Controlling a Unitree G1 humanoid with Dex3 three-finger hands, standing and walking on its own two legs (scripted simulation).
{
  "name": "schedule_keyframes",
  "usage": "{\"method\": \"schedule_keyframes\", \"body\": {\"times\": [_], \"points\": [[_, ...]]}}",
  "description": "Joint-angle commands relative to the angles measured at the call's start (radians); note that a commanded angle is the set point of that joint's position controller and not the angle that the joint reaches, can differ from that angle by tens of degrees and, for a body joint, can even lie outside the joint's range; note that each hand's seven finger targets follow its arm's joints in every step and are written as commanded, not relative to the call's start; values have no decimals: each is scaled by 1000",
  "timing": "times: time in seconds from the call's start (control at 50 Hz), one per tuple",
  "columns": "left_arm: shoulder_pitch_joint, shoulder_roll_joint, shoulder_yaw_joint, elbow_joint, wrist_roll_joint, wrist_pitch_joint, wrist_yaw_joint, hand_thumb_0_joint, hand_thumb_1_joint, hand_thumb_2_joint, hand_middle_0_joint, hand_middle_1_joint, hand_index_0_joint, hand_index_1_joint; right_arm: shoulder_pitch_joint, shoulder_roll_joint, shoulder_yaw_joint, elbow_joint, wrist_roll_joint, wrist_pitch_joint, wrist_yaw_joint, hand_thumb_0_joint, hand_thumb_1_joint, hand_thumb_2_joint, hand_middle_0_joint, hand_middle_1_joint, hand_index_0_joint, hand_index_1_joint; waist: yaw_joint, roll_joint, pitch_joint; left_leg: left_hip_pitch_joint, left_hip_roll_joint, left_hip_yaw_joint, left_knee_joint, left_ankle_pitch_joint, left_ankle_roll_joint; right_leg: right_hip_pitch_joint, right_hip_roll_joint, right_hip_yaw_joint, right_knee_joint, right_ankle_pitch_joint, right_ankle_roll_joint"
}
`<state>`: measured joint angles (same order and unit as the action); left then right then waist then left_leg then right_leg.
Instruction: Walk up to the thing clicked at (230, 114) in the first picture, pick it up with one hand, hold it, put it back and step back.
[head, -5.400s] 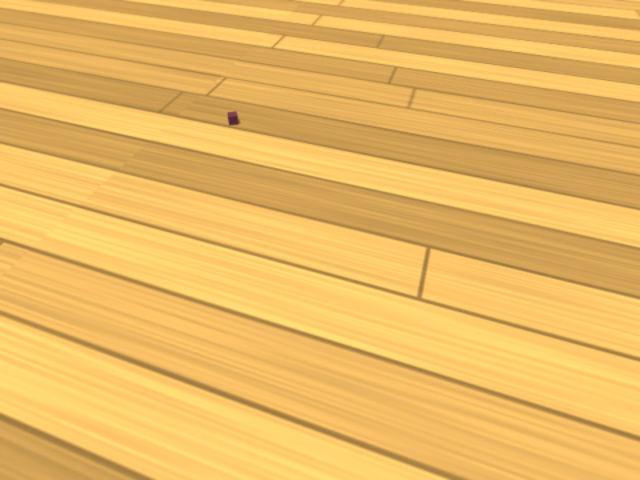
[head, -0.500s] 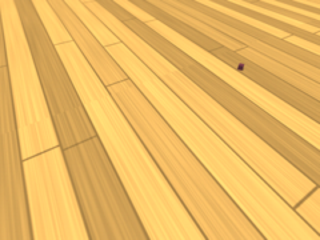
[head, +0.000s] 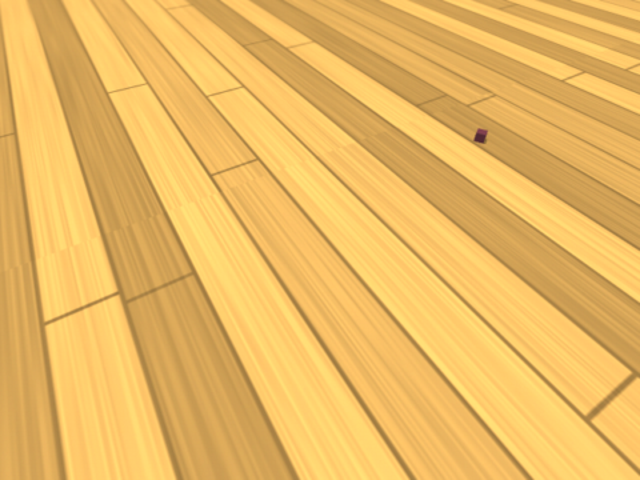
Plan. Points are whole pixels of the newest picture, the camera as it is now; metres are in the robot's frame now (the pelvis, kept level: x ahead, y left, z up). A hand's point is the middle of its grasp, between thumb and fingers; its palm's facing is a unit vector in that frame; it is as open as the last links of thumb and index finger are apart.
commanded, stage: stand
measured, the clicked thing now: (480, 135) +1.95 -0.88 -0.76
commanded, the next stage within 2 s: walk up in 0.16 s
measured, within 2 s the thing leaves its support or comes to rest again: neither
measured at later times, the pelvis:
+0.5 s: pelvis -0.01 +0.02 -0.01, yaw -9 degrees
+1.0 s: pelvis -0.01 +0.02 -0.02, yaw -19 degrees
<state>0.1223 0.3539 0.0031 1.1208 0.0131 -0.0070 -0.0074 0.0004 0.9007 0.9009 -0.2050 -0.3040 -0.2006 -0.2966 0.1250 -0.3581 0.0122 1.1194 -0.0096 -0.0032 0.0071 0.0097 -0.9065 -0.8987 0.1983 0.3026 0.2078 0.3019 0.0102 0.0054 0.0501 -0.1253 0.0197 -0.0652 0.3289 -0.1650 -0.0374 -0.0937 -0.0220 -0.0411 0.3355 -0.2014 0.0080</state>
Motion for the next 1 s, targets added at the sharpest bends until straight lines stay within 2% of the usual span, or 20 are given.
{"method": "schedule_keyframes", "body": {"times": [0.0, 0.12, 0.14, 0.26, 0.3, 0.34, 0.36, 0.38, 0.44, 0.54, 0.56, 0.58, 0.6, 0.62, 0.68, 0.8, 0.86, 0.9, 0.92, 0.98], "points": [[-33, 223, 44, -59, -5, -18, 12, 0, 900, 900, -200, -300, -200, -300, -43, -206, -41, -57, 1, -22, -17, 0, -900, -900, 200, 300, 200, 300, -3, 3, -56, -13, 92, -61, -46, 134, 47, 11, -111, 89, -63, 92, -28], [-27, 220, 44, -56, -4, -18, 11, 0, 900, 900, -200, -300, -200, -300, -43, -212, -42, -59, 1, -20, -17, 0, -900, -900, 200, 300, 200, 300, -3, 2, -50, 0, 92, -60, -42, 99, 48, -11, -109, 91, -73, 57, -28], [-8, 263, 76, -90, -3, -10, 10, 0, 900, 900, -200, -300, -200, -300, -74, -276, -93, -92, -2, -17, -14, 0, -900, -900, 200, 300, 200, 300, -16, -12, -31, 26, 55, 18, 71, 2, 64, -99, -121, 178, -45, 150, -46], [-18, 272, 96, -170, -1, -8, 15, 0, 900, 900, -200, -300, -200, -300, -33, -230, -104, -137, 1, -6, -5, 0, -900, -900, 200, 300, 200, 300, -28, -108, -61, -5, 43, 35, 160, -52, 74, -180, -143, 252, 46, 194, -98], [-6, 243, 89, -192, -4, -2, 15, 0, 900, 900, -200, -300, -200, -300, -23, -252, -117, -151, 0, -7, -4, 0, -900, -900, 200, 300, 200, 300, -31, -33, -83, 30, 116, -24, 103, -12, 114, -220, -79, 192, 156, 157, -73], [22, 201, 79, -197, -5, 10, 15, 0, 900, 900, -200, -300, -200, -300, -22, -294, -142, -170, -8, -6, -5, 0, -900, -900, 200, 300, 200, 300, -35, 120, -79, 30, 269, -152, -4, 28, 220, -268, 52, 65, 399, -53, -37], [54, 210, 87, -206, 0, 17, 18, 0, 900, 900, -200, -300, -200, -300, -33, -313, -152, -197, -15, -8, -6, 0, -900, -900, 200, 300, 200, 300, -33, 198, -62, 10, 371, -221, -38, 91, 295, -308, 47, 53, 561, -325, -27], [52, 215, 87, -221, 2, 21, 18, 0, 900, 900, -200, -300, -200, -300, -15, -307, -159, -211, -24, -10, -6, 0, -900, -900, 200, 300, 200, 300, -35, 179, -26, -33, 408, -220, -48, 141, 322, -332, 7, 85, 627, -370, -28], [100, 203, 88, -235, -12, 21, -2, 0, 900, 900, -200, -300, -200, -300, -47, -291, -150, -251, -36, -16, -8, 0, -900, -900, 200, 300, 200, 300, -5, 170, -1, -13, 313, -64, 35, 217, 251, -313, -27, 83, 509, -335, -38], [188, 200, 104, -227, 16, 0, 0, 0, 900, 900, -200, -300, -200, -300, -32, -285, -151, -300, -13, 13, 2, 0, -900, -900, 200, 300, 200, 300, 8, 147, -73, -26, 227, 64, 277, 234, 172, -88, 56, -34, 125, -58, -42], [203, 251, 120, -233, 22, -10, 9, 0, 900, 900, -200, -300, -200, -300, -10, -240, -136, -313, -3, 19, 3, 0, -900, -900, 200, 300, 200, 300, 21, 15, -81, -120, 169, 105, 394, 112, 122, 2, -2, 83, 66, 84, -64], [203, 342, 145, -255, 30, -22, 18, 0, 900, 900, -200, -300, -200, -300, -24, -163, -110, -350, 6, 23, 6, 0, -900, -900, 200, 300, 200, 300, 27, -247, -62, -339, 27, 159, 614, -243, 51, 63, -241, 469, -15, 211, -155], [179, 384, 141, -289, 27, -26, 20, 0, 900, 900, -200, -300, -200, -300, -59, -205, -118, -350, 5, 39, -9, 0, -900, -900, 200, 300, 200, 300, 41, -191, -75, -309, 6, 49, 701, -502, 47, -71, -357, 626, -34, 171, -300], [141, 352, 139, -304, 16, -24, 20, 0, 900, 900, -200, -300, -200, -300, -26, -224, -124, -328, 8, 44, -12, 0, -900, -900, 200, 300, 200, 300, 19, -149, -43, -303, 24, 13, 768, -491, 45, -100, -340, 567, -10, 162, -314], [129, 283, 114, -313, 12, -27, 34, 0, 900, 900, -200, -300, -200, -300, 14, -216, -110, -301, 7, 33, -10, 0, -900, -900, 200, 300, 200, 300, 3, -145, -52, -343, 40, 20, 689, -382, 43, -18, -203, 353, 94, 310, -224], [136, 292, 110, -348, 9, -16, 36, 0, 900, 900, -200, -300, -200, -300, 33, -202, -114, -300, -11, 16, -10, 0, -900, -900, 200, 300, 200, 300, 6, -174, -69, -184, -5, 60, 397, -311, 39, -107, -175, 326, 161, 382, -219], [65, 267, 95, -377, -7, -2, 26, 0, 900, 900, -200, -300, -200, -300, 120, -207, -128, -264, -18, 4, -14, 0, -900, -900, 200, 300, 200, 300, -53, -128, -69, 13, -23, 76, 179, -101, 64, -277, -145, 311, 223, 213, -153], [75, 178, 68, -377, -18, 4, 22, 0, 900, 900, -200, -300, -200, -300, 70, -317, -145, -290, -27, -14, -17, 0, -900, -900, 200, 300, 200, 300, -41, 137, -51, -17, 272, -345, -43, -209, 188, -398, 81, 199, 419, -150, -45], [86, 252, 93, -345, -5, 9, 34, 0, 900, 900, -200, -300, -200, -300, 32, -349, -153, -302, -16, -20, -9, 0, -900, -900, 200, 300, 200, 300, -40, 174, -33, -138, 398, -413, -55, -216, 300, -309, 74, 156, 613, -392, -32], [122, 247, 101, -305, -9, 2, 22, 0, 900, 900, -200, -300, -200, -300, 1, -289, -134, -311, -24, -34, -13, 0, -900, -900, 200, 300, 200, 300, -2, 119, 15, -104, 284, -217, 27, 14, 256, -337, 48, 177, 635, -358, -35]]}}
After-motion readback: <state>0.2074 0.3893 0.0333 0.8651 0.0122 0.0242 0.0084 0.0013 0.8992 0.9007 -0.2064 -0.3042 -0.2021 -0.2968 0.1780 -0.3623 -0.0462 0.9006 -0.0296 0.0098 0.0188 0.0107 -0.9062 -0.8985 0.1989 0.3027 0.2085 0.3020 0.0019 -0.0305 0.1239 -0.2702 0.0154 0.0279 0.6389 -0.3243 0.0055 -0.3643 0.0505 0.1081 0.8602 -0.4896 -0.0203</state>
